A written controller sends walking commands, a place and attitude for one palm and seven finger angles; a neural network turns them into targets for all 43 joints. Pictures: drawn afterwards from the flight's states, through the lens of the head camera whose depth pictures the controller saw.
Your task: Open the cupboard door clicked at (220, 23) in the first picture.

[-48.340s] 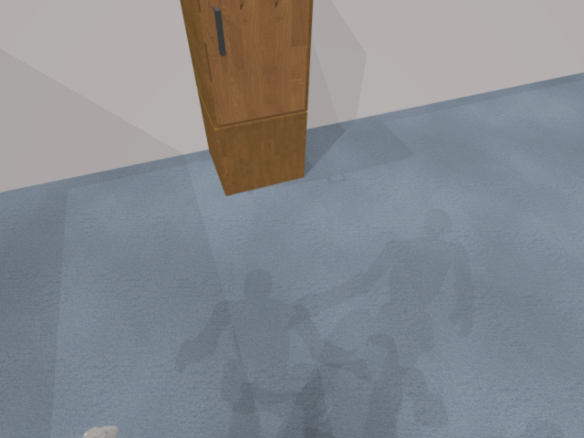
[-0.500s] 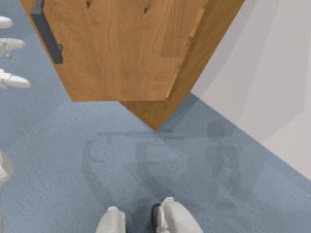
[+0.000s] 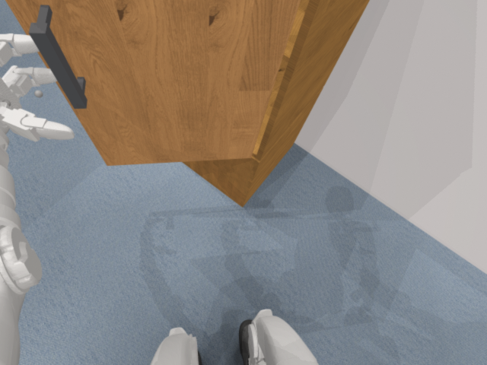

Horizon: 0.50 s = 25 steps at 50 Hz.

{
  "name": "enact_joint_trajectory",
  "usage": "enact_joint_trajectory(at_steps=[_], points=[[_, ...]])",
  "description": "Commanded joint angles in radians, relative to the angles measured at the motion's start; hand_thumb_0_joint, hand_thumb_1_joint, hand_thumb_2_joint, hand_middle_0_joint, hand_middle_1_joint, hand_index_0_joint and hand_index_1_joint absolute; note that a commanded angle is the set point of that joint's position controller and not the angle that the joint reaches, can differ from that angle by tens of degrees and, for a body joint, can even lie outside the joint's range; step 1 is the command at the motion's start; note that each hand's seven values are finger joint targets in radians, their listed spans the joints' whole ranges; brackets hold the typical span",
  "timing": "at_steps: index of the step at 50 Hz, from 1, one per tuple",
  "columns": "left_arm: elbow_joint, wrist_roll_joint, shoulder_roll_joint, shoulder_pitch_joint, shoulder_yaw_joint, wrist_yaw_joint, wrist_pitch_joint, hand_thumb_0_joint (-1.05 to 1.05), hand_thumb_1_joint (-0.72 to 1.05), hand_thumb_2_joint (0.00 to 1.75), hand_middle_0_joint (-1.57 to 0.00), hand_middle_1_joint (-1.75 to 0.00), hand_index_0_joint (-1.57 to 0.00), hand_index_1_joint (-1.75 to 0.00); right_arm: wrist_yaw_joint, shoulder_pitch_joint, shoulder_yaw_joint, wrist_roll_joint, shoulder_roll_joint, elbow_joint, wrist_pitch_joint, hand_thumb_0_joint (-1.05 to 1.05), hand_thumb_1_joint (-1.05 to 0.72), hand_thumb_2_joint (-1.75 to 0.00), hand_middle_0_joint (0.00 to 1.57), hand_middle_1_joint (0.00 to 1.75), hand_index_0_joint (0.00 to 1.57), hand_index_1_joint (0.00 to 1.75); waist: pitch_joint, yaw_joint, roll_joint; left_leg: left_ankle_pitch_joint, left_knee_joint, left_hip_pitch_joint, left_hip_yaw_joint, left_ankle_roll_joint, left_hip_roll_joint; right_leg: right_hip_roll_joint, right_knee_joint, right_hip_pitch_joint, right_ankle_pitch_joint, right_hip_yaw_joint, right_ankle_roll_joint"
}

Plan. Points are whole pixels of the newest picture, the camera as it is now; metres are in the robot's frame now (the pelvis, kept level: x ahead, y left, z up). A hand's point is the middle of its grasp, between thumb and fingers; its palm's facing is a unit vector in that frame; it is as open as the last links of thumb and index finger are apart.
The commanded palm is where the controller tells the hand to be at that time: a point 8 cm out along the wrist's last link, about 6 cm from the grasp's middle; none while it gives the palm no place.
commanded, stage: slide the fingers in behind the handle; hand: left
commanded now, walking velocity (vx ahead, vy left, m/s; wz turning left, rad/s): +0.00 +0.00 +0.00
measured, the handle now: (64, 62) +0.56 +0.22 +0.09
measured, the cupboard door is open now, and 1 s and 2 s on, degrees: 44 44 44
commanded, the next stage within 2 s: close the thumb around the handle in 1.10 s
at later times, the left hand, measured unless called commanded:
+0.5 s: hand (58, 96) +0.51 +0.23 +0.07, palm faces +0.02 -1.00 -0.01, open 13.9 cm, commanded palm +0.50 +0.26 +0.08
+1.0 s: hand (72, 94) +0.51 +0.21 +0.08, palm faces +0.02 -1.00 +0.00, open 13.9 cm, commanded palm +0.49 +0.25 +0.08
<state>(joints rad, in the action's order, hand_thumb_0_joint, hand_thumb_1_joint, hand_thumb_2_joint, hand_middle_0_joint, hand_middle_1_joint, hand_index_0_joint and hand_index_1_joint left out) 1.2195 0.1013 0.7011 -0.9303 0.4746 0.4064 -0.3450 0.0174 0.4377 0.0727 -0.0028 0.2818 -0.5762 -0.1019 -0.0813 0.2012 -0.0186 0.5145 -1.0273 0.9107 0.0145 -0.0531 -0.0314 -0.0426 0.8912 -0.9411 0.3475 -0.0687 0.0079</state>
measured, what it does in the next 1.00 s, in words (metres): stands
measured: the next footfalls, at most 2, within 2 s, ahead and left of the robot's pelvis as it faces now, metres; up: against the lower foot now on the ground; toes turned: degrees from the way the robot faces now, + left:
none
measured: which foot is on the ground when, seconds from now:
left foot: down 0.00-1.00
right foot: down 0.00-1.00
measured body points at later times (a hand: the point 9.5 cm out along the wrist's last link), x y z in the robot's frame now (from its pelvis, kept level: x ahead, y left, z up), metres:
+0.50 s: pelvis +0.00 +0.00 +0.00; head +0.15 +0.03 +0.43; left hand +0.51 +0.28 +0.07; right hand +0.01 -0.27 -0.10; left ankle -0.02 +0.08 -0.67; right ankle +0.04 -0.12 -0.67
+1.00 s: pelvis +0.00 +0.00 +0.00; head +0.14 +0.02 +0.43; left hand +0.50 +0.26 +0.08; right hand -0.01 -0.27 -0.10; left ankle -0.02 +0.08 -0.67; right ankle +0.04 -0.12 -0.67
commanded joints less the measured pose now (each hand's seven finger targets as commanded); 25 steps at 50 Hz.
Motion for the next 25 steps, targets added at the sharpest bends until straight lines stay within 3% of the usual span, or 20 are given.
enact_joint_trajectory(at_steps=[1, 4, 8, 9, 10, 12, 13, 14, 16, 19, 22, 23, 24, 25], points=[[-0.207, 0.024, 0.276, -0.424, 0.02, -0.006, -0.067, 0.0, -0.5, 0.3, -0.3, -1.2, -0.3, -1.2, 0.016, 0.179, -0.078, -0.002, 0.202, 0.03, 0.013, 0.0, -0.9, -0.9, 0.2, 0.3, 0.2, 0.3, -0.465, 0.004, -0.165, -0.498, 0.122, -0.299, -0.081, 0.03, -0.002, -0.016, -0.052, 0.255, -0.275, 0.035, 0.012], [-0.217, 0.026, 0.269, -0.431, 0.02, -0.008, -0.075, 0.0, -0.5, 0.3, -0.3, -1.2, -0.3, -1.2, 0.016, 0.187, -0.081, -0.004, 0.203, 0.023, 0.016, 0.0, -0.9, -0.9, 0.2, 0.3, 0.2, 0.3, -0.502, 0.003, -0.166, -0.536, 0.116, -0.325, -0.088, 0.034, -0.003, -0.015, -0.043, 0.254, -0.293, 0.032, 0.013], [-0.271, 0.036, 0.192, -0.425, -0.023, -0.012, -0.085, 0.0, -0.5, 0.3, -0.3, -1.2, -0.3, -1.2, 0.008, 0.189, -0.087, -0.007, 0.195, 0.02, 0.013, 0.0, -0.9, -0.9, 0.2, 0.3, 0.2, 0.3, -0.528, -0.001, -0.229, -0.67, 0.106, -0.425, -0.1, 0.053, -0.011, -0.018, -0.04, 0.211, -0.318, 0.021, 0.017], [-0.293, 0.038, 0.21, -0.427, -0.004, -0.015, -0.089, 0.0, -0.5, 0.3, -0.3, -1.2, -0.3, -1.2, 0.006, 0.189, -0.092, -0.008, 0.196, 0.015, 0.01, 0.0, -0.9, -0.9, 0.2, 0.3, 0.2, 0.3, -0.561, -0.009, -0.227, -0.704, 0.104, -0.446, -0.107, 0.06, -0.015, -0.018, -0.037, 0.219, -0.331, 0.021, 0.015], [-0.275, 0.044, 0.165, -0.405, -0.031, -0.014, -0.082, 0.0, -0.5, 0.3, -0.3, -1.2, -0.3, -1.2, 0.003, 0.184, -0.092, -0.005, 0.191, 0.016, 0.009, 0.0, -0.9, -0.9, 0.2, 0.3, 0.2, 0.3, -0.548, -0.005, -0.23, -0.704, 0.102, -0.448, -0.102, 0.059, -0.014, -0.019, -0.041, 0.21, -0.331, 0.021, 0.014], [-0.249, 0.044, 0.161, -0.384, -0.029, -0.022, -0.07, 0.0, -0.5, 0.3, -0.3, -1.2, -0.3, -1.2, 0.001, 0.181, -0.09, -0.004, 0.191, 0.016, 0.005, 0.0, -0.9, -0.9, 0.2, 0.3, 0.2, 0.3, -0.507, -0.006, -0.167, -0.654, 0.113, -0.395, -0.099, 0.05, -0.011, -0.019, -0.046, 0.238, -0.326, 0.02, 0.012], [-0.254, 0.047, 0.159, -0.393, -0.026, -0.031, -0.071, 0.0, -0.5, 0.3, -0.3, -1.2, -0.3, -1.2, 0.002, 0.181, -0.089, -0.003, 0.19, 0.02, 0.006, 0.0, -0.9, -0.9, 0.2, 0.3, 0.2, 0.3, -0.491, -0.006, -0.166, -0.651, 0.114, -0.386, -0.096, 0.045, -0.009, -0.02, -0.046, 0.24, -0.331, 0.021, 0.016], [-0.248, 0.04, 0.163, -0.392, -0.023, -0.04, -0.068, 0.0, -0.5, 0.3, -0.3, -1.2, -0.3, -1.2, 0.001, 0.175, -0.089, -0.003, 0.189, 0.021, 0.005, 0.0, -0.9, -0.9, 0.2, 0.3, 0.2, 0.3, -0.484, -0.009, -0.174, -0.628, 0.117, -0.371, -0.089, 0.044, -0.006, -0.018, -0.047, 0.244, -0.33, 0.024, 0.013], [-0.216, 0.024, 0.199, -0.39, -0.006, -0.06, -0.061, 0.0, -0.5, 0.3, -0.3, -1.2, -0.3, -1.2, 0.003, 0.167, -0.084, -0.003, 0.189, 0.027, 0.005, 0.0, -0.9, -0.9, 0.2, 0.3, 0.2, 0.3, -0.445, -0.008, -0.133, -0.523, 0.122, -0.287, -0.074, 0.031, 0.004, -0.014, -0.05, 0.282, -0.312, 0.035, 0.012], [-0.246, 0.006, 0.24, -0.438, 0.013, -0.08, -0.085, 0.0, -0.5, 0.3, -0.3, -1.2, -0.3, -1.2, 0.007, 0.163, -0.081, -0.006, 0.189, 0.034, 0.013, 0.0, -0.9, -0.9, 0.2, 0.3, 0.2, 0.3, -0.471, -0.008, -0.156, -0.498, 0.121, -0.28, -0.074, 0.03, 0.007, -0.011, -0.041, 0.295, -0.308, 0.043, 0.014], [-0.261, 0.013, 0.189, -0.431, -0.019, -0.072, -0.105, 0.0, -0.5, 0.3, -0.3, -1.2, -0.3, -1.2, 0.002, 0.158, -0.084, -0.006, 0.184, 0.032, 0.02, 0.0, -0.9, -0.9, 0.2, 0.3, 0.2, 0.3, -0.502, -0.007, -0.189, -0.54, 0.115, -0.33, -0.078, 0.038, 0.003, -0.011, -0.038, 0.279, -0.316, 0.039, 0.015], [-0.254, 0.024, 0.157, -0.439, -0.034, -0.066, -0.107, 0.0, -0.5, 0.3, -0.3, -1.2, -0.3, -1.2, 0.002, 0.163, -0.085, -0.007, 0.183, 0.03, 0.022, 0.0, -0.9, -0.9, 0.2, 0.3, 0.2, 0.3, -0.506, 0.006, -0.176, -0.56, 0.105, -0.34, -0.079, 0.034, 0.003, -0.013, -0.035, 0.268, -0.327, 0.038, 0.016], [-0.257, 0.026, 0.193, -0.449, -0.008, -0.065, -0.109, 0.0, -0.5, 0.3, -0.3, -1.2, -0.3, -1.2, 0.003, 0.166, -0.086, -0.007, 0.189, 0.022, 0.02, 0.0, -0.9, -0.9, 0.2, 0.3, 0.2, 0.3, -0.517, 0.0, -0.162, -0.571, 0.109, -0.342, -0.088, 0.04, -0.002, -0.013, -0.032, 0.274, -0.329, 0.035, 0.014], [-0.245, 0.026, 0.17, -0.433, -0.025, -0.061, -0.104, 0.0, -0.5, 0.3, -0.3, -1.2, -0.3, -1.2, 0.002, 0.164, -0.088, -0.004, 0.187, 0.024, 0.02, 0.0, -0.9, -0.9, 0.2, 0.3, 0.2, 0.3, -0.521, 0.001, -0.17, -0.565, 0.107, -0.346, -0.083, 0.037, 0.0, -0.013, -0.035, 0.268, -0.325, 0.038, 0.013]])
